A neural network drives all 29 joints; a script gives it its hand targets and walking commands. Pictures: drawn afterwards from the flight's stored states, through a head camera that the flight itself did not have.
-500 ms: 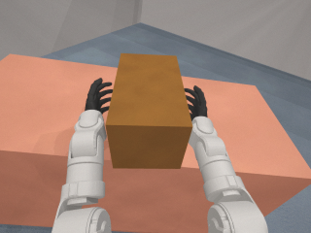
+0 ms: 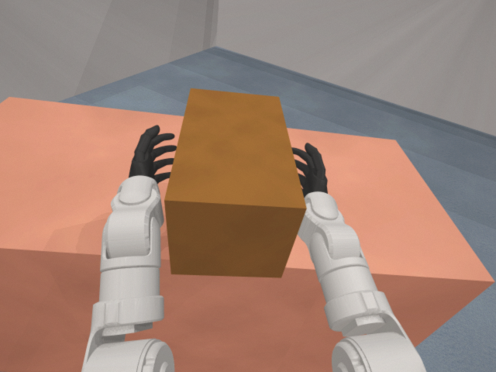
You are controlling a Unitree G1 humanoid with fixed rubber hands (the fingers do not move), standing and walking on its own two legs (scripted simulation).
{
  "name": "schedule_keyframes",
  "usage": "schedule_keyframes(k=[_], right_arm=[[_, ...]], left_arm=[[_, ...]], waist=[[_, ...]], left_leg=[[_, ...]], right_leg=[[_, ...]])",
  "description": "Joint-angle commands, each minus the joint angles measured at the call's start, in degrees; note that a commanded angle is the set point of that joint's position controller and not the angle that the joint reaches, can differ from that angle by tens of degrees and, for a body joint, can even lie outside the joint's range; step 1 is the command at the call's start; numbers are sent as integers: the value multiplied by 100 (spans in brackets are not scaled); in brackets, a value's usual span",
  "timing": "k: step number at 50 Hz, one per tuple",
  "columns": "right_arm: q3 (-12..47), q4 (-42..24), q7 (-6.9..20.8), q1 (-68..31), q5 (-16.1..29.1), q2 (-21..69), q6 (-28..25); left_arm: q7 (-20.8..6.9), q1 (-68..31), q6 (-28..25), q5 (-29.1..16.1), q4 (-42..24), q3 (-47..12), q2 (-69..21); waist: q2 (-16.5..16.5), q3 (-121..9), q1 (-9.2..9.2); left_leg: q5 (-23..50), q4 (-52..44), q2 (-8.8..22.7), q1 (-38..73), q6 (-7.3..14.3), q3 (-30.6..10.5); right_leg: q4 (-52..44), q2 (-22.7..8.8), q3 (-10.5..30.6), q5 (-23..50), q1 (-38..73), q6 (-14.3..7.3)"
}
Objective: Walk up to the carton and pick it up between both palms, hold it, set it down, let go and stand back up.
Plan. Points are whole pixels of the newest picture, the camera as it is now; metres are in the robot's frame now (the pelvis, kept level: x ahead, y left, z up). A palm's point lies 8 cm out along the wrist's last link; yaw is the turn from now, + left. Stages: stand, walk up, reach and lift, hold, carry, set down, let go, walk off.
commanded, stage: hold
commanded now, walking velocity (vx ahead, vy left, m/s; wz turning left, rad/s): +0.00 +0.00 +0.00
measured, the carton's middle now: (231, 174) +0.42 +0.01 +0.15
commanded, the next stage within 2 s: none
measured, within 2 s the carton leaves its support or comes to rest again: neither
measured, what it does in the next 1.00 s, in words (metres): stands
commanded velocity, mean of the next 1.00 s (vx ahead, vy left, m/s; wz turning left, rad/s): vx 0.00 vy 0.00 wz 0.00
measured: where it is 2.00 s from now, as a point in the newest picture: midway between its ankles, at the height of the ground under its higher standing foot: outside the picture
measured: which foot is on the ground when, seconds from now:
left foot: down 0.00-1.00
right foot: down 0.00-1.00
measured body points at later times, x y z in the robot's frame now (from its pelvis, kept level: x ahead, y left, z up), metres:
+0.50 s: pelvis +0.00 +0.00 +0.00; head -0.03 +0.04 +0.45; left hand +0.39 +0.14 +0.16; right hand +0.38 -0.12 +0.14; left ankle +0.06 +0.14 -0.75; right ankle +0.03 -0.10 -0.75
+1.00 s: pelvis +0.01 +0.00 +0.00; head -0.01 +0.04 +0.45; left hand +0.38 +0.15 +0.18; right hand +0.38 -0.12 +0.17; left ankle +0.06 +0.14 -0.75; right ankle +0.03 -0.10 -0.75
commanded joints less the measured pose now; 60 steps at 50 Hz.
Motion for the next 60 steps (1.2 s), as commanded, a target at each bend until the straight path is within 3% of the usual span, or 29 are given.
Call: schedule_keyframes(k=[1,3,6,7,10,12,14,15,17,18,19,21,22,24,26,27,32,33,37,38,41,42,43,45,50,53,56,59,60], right_arm=[[1987,-1398,664,-5286,161,2579,-219],[2210,-1852,677,-5338,240,2981,-336],[2771,-2708,633,-5940,430,3223,-363],[3093,-3216,576,-5854,693,3443,-411],[3017,-2745,611,-5764,623,3254,-240],[3013,-2447,570,-5457,670,3057,-108],[2422,-1501,579,-4960,411,2649,66],[2315,-1610,596,-4941,336,2782,86],[1840,-779,678,-4787,126,2605,185],[1902,-919,726,-5010,149,2641,84],[1917,-946,782,-5281,170,2651,31],[1995,-1707,746,-5691,265,2731,-160],[2345,-2271,736,-6101,373,2988,-276],[3023,-3029,653,-6109,700,3365,-393],[3383,-3579,587,-6242,899,3436,-399],[3467,-3648,559,-5906,920,3319,-340],[2938,-2300,558,-4867,694,2667,98],[2604,-1798,578,-4492,586,2513,195],[2287,-1510,626,-4527,419,2397,232],[2440,-1944,672,-4851,455,2486,121],[2949,-3066,566,-5309,797,2752,-95],[3027,-3005,558,-5447,780,2762,-101],[3284,-3293,539,-5329,898,3018,-112],[3565,-3698,475,-5242,990,3075,-140],[3353,-3677,447,-4792,907,2699,-30],[2533,-2200,516,-4252,461,2345,256],[2205,-1624,681,-4385,387,2196,229],[2292,-2068,780,-5253,431,2503,-50],[2682,-2909,736,-5447,530,2804,-206]], left_arm=[[-993,-4006,56,-316,84,-3014,-2694],[-926,-4411,-68,-612,-541,-3368,-2916],[-816,-4544,-107,-721,-461,-3596,-2992],[-760,-4405,-169,-907,-981,-3933,-3099],[-634,-4785,-185,-973,-1093,-4028,-3271],[-694,-3914,3,-646,-584,-3594,-3021],[-825,-3622,211,-375,-119,-3245,-2861],[-913,-3570,275,-272,-125,-2994,-2721],[-1018,-3806,331,-68,192,-2677,-2557],[-1061,-3753,336,-41,313,-2474,-2423],[-1066,-4021,299,-102,230,-2547,-2440],[-1038,-4087,233,-282,14,-2780,-2748],[-965,-4302,131,-467,-171,-2943,-2933],[-814,-4560,-88,-914,-1022,-3734,-3311],[-655,-4742,-177,-1047,-1298,-4046,-3396],[-621,-4446,-122,-1047,-1389,-4208,-3498],[-763,-3563,202,-509,-953,-3458,-2910],[-842,-3134,343,-371,-709,-3297,-2958],[-1044,-3168,487,-121,-545,-2845,-2616],[-1077,-3369,482,-84,-795,-2780,-2631],[-989,-3386,358,-496,-1183,-3338,-2961],[-966,-3678,311,-469,-1042,-3268,-2940],[-945,-3646,225,-553,-1446,-3426,-3029],[-842,-3952,69,-780,-1851,-3906,-3090],[-773,-3517,192,-961,-1959,-4310,-3176],[-943,-3123,423,-433,-1029,-3524,-2881],[-1088,-3352,507,-158,-870,-3011,-2712],[-1068,-3769,415,-245,-795,-3059,-2897],[-1002,-3758,304,-516,-1196,-3447,-3109]], waist=[[873,-1508,-387],[1018,-2239,-368],[785,-2778,-153],[873,-3736,-103],[980,-3320,-104],[921,-2701,-78],[1054,-1657,-288],[780,-1593,-175],[913,-945,-232],[608,-1019,-157],[777,-1215,-102],[950,-1904,-182],[746,-2464,-50],[843,-3758,-81],[916,-4205,79],[1010,-3845,-49],[840,-2233,-141],[1067,-1782,-270],[790,-1355,-264],[797,-1647,-121],[711,-2767,-89],[824,-2535,-61],[641,-3071,-29],[792,-3480,-107],[1120,-3082,-329],[1062,-1562,-405],[998,-1148,-348],[1011,-1761,-168],[832,-2402,-134]], left_leg=[[-906,-612,-443,1486,149,450],[-395,-417,-450,1516,126,447],[-13,-242,-552,1591,184,377],[617,-7,-547,1887,129,363],[424,-54,-477,2061,25,299],[338,-171,-507,1959,85,334],[-523,-478,-442,1662,63,359],[-637,-541,-437,1546,148,450],[-1378,-830,-417,1276,208,553],[-1405,-828,-482,1149,308,595],[-1349,-811,-459,1174,327,593],[-899,-593,-462,1332,289,571],[-527,-434,-487,1382,311,510],[810,36,-558,1857,158,416],[1160,205,-523,2083,93,301],[1367,212,-518,2204,18,249],[349,-205,-459,2027,69,375],[74,-355,-433,1959,31,367],[-550,-591,-465,1506,186,519],[-364,-597,-456,1549,196,512],[738,-116,-521,1835,146,460],[540,-141,-551,1784,175,448],[1054,-8,-565,1864,167,435],[1259,102,-588,1988,62,325],[1143,77,-476,2224,-96,221],[-214,-404,-418,1735,-7,359],[-861,-736,-374,1435,131,426],[-715,-588,-387,1369,194,439],[-46,-385,-434,1485,190,449]], right_leg=[[-365,-121,-50,-546,769,448],[-159,-112,-5,71,953,471],[-157,-81,5,433,940,578],[-11,-58,77,1229,1312,555],[-121,55,45,642,828,483],[-195,-1,5,664,870,533],[-350,-36,-19,-237,643,455],[-330,-60,5,-326,880,476],[-434,-148,-17,-1178,645,446],[-448,-145,-46,-1203,773,491],[-408,-181,-41,-1250,669,503],[-277,-153,-57,-663,872,509],[-205,-98,-9,-281,1034,502],[5,-8,52,1153,1377,554],[42,47,75,1372,1294,532],[41,98,26,1488,1093,494],[-262,62,4,344,905,524],[-296,45,-26,93,732,455],[-294,-54,-17,-301,1054,491],[-260,-52,-72,-173,1178,496],[-77,-2,-5,993,1429,579],[-127,-34,39,806,1304,563],[49,-45,76,1612,1709,610],[123,40,93,1950,1748,600],[-14,138,3,1257,1061,503],[-264,39,-24,-89,785,422],[-295,-45,-104,-612,881,414],[-181,-46,-80,-515,897,425],[-40,4,-94,190,1168,465]])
